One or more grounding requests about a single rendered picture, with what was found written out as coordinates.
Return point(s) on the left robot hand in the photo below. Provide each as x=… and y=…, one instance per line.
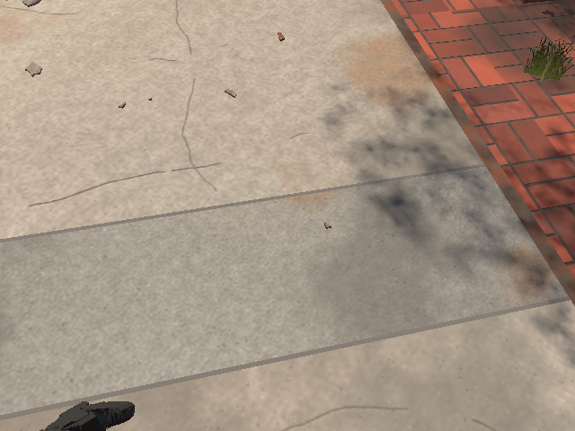
x=93, y=417

